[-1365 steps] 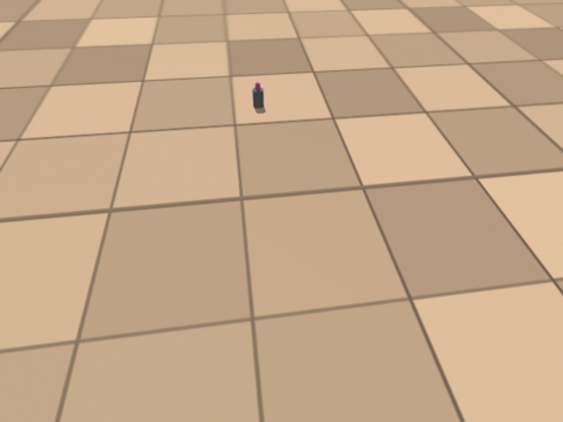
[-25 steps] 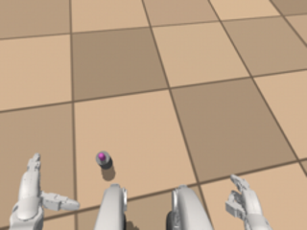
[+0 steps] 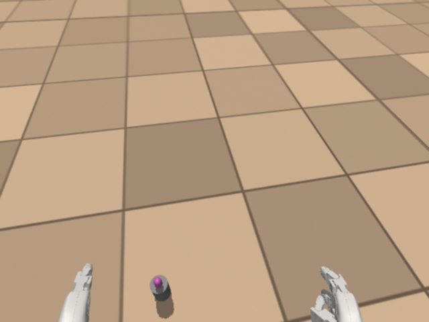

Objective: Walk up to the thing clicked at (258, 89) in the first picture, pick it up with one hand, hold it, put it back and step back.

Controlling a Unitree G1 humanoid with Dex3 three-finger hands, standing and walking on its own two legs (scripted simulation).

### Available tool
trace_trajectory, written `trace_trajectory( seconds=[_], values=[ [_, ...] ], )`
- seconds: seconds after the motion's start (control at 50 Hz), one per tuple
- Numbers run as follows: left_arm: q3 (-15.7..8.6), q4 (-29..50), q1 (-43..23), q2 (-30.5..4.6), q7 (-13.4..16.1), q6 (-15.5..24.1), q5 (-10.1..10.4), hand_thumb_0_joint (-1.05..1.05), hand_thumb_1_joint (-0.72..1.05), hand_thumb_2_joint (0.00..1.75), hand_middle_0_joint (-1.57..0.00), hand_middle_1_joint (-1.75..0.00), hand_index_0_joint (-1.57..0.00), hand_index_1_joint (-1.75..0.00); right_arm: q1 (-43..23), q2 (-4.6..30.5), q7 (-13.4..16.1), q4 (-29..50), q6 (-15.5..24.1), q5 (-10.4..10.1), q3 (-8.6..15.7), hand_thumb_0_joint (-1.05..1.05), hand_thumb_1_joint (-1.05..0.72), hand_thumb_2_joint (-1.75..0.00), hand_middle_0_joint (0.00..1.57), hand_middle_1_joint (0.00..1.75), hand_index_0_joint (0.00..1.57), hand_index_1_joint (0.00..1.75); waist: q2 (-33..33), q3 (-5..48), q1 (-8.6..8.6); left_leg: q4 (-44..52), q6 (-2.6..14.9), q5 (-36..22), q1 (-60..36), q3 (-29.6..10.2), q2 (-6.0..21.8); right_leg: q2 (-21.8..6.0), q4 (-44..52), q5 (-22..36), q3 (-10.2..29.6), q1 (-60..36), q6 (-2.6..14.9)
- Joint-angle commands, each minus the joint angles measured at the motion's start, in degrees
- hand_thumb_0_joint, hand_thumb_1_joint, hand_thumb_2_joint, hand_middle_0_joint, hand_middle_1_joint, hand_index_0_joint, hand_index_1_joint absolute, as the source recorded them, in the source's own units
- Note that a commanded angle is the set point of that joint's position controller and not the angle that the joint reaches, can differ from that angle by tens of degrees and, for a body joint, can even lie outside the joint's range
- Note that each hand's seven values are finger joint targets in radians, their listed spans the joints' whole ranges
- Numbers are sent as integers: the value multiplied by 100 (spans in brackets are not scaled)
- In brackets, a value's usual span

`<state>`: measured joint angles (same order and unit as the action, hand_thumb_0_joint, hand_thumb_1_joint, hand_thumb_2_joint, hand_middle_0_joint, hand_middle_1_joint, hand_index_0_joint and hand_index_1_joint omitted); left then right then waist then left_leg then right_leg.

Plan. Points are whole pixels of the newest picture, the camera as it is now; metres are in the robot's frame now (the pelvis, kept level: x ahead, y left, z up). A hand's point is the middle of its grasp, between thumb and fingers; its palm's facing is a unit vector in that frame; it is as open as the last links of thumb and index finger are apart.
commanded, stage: home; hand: left
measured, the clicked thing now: (159, 286) +0.37 +0.20 -0.63
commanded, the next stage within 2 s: stand in 1.60 s
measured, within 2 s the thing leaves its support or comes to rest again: neither
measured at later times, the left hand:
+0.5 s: hand (119, 321) +0.16 +0.17 -0.05, palm faces +0.12 -0.95 -0.29, open 17.6 cm
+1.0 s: hand out of the picture +0.15 +0.17 -0.05, palm faces +0.12 -0.95 -0.28, open 17.4 cm
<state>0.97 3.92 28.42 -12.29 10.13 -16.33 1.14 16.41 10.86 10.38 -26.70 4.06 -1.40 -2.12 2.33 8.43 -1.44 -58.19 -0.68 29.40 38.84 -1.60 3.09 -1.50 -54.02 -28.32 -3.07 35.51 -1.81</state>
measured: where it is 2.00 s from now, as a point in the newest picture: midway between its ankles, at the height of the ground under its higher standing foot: outside the picture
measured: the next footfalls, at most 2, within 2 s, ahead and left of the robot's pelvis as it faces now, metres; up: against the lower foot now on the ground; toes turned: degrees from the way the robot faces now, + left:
none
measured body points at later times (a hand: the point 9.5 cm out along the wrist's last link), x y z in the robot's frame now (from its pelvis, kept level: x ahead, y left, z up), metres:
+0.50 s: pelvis -0.01 -0.01 +0.01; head +0.02 -0.01 +0.46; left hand +0.15 +0.22 -0.03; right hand +0.15 -0.25 -0.07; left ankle +0.00 +0.12 -0.68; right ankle -0.01 -0.14 -0.68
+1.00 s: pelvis -0.02 -0.01 +0.01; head +0.01 -0.01 +0.46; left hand +0.14 +0.22 -0.03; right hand +0.15 -0.25 -0.06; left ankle +0.00 +0.12 -0.68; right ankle -0.01 -0.14 -0.68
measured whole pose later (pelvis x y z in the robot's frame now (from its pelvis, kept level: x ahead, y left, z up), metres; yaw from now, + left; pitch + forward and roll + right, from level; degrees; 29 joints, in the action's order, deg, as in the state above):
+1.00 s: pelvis -0.02 -0.01 +0.01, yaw +0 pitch +7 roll -2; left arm 0.4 -0.4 26.3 -11.5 8.1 -15.8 0.8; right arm 15.6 11.8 10.1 -29.5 7.3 -0.9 -1.5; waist 1.6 5.4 -0.9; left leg -54.3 -1.7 26.3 35.5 -1.6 3.3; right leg -1.2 -51.9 -26.2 -3.1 33.0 -0.7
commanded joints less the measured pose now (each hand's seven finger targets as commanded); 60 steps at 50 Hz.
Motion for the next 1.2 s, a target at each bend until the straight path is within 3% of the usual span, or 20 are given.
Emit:
trace_trajectory(
  seconds=[0.0, 0.1, 0.24, 0.36, 0.42, 0.58, 0.64, 0.74, 0.86, 0.88, 0.9, 1.1, 1.18],
  values=[
    [-363, 873, -184, -541, -32, 297, -121, 0, -60, 3, -4, -4, -4, -5, -310, 767, 70, 812, 361, 74, 386, 0, -90, -90, 20, 30, 20, 30, -9, 237, -65, 1095, 22, -1601, -619, 36, -181, 282, 778, 1383, -206, -289, 209],
    [-331, 1168, -420, -544, -55, 332, -122, 0, -59, 3, -5, -5, -4, -5, -330, 758, 59, 749, 467, 94, 375, 0, -90, -90, 20, 30, 20, 30, 247, 577, -63, 1031, 3, -1945, -934, 109, -208, 260, 797, 1719, -136, -481, 202],
    [-355, 797, -159, -482, -83, 266, -128, 0, -59, 3, -4, -5, -4, -5, -380, 778, 48, 678, 492, 101, 381, 0, -90, -90, 20, 30, 20, 30, -4, 595, -28, 1026, 20, -2129, -968, 124, -198, 265, 864, 1911, -131, -612, 184],
    [-342, 740, -257, -479, -109, 297, -99, 0, -60, 3, -4, -5, -4, -5, -469, 762, 13, 689, 490, 83, 355, 0, -90, -90, 20, 30, 20, 30, -18, 264, -2, 1115, 46, -1707, -800, 181, -235, 231, 1040, 1588, -101, -537, 164],
    [-421, 724, -160, -535, -114, 291, -100, 0, -56, 5, -5, -5, -5, -5, -458, 755, 17, 703, 501, 80, 361, 0, -90, -90, 20, 30, 20, 30, -36, 414, 42, 1071, 57, -1821, -836, 209, -251, 214, 1040, 1758, -76, -657, 149],
    [-358, 706, -379, -517, -130, 325, -112, 0, -55, 6, -5, -5, -5, -5, -418, 782, 35, 656, 552, 82, 390, 0, -90, -90, 20, 30, 20, 30, -119, 394, -62, 1116, 75, -1593, -879, 212, -238, 227, 1071, 1563, -62, -556, 141],
    [-372, 618, -275, -512, -134, 331, -123, 0, -56, 5, -5, -5, -5, -5, -451, 767, 53, 626, 553, 86, 387, 0, -90, -90, 20, 30, 20, 30, -61, 393, -22, 1146, 66, -1559, -867, 198, -234, 229, 1072, 1473, -72, -564, 162],
    [-366, 623, -422, -517, -146, 346, -107, 0, -55, 6, -5, -6, -5, -6, -522, 772, 35, 626, 595, 77, 362, 0, -90, -90, 20, 30, 20, 30, -130, 97, 5, 1286, 87, -965, -720, 199, -246, 221, 1227, 870, -67, -422, 170],
    [-310, 628, -400, -460, -167, 354, -98, 0, -53, 7, -5, -6, -5, -6, -509, 748, 45, 623, 618, 76, 348, 0, -90, -90, 20, 30, 20, 30, -147, 126, -23, 1234, 94, -1070, -728, 224, -253, 200, 1216, 1003, -45, -444, 158],
    [-419, 688, -356, -545, -155, 366, -106, 0, -54, 6, -5, -6, -5, -6, -500, 744, 49, 641, 624, 74, 357, 0, -90, -90, 20, 30, 20, 30, -83, 303, 30, 1205, 84, -1217, -791, 246, -258, 201, 1210, 1140, -43, -512, 159],
    [-369, 652, -330, -504, -164, 368, -117, 0, -54, 6, -5, -6, -5, -6, -478, 767, 56, 608, 617, 83, 373, 0, -90, -90, 20, 30, 20, 30, -133, 363, -14, 1213, 81, -1275, -846, 219, -241, 210, 1156, 1182, -55, -541, 166],
    [-352, 635, -382, -488, -148, 365, -109, 0, -55, 6, -5, -6, -5, -6, -491, 772, 59, 584, 664, 87, 368, 0, -90, -90, 20, 30, 20, 30, -58, 210, 14, 1250, 59, -1304, -822, 191, -227, 233, 1123, 1173, -92, -473, 176],
    [-388, 674, -279, -515, -162, 355, -118, 0, -55, 6, -5, -6, -5, -6, -447, 774, 68, 568, 642, 97, 387, 0, -90, -90, 20, 30, 20, 30, -106, 445, 34, 1145, 64, -1743, -930, 199, -220, 224, 1064, 1614, -82, -624, 164]
  ],
)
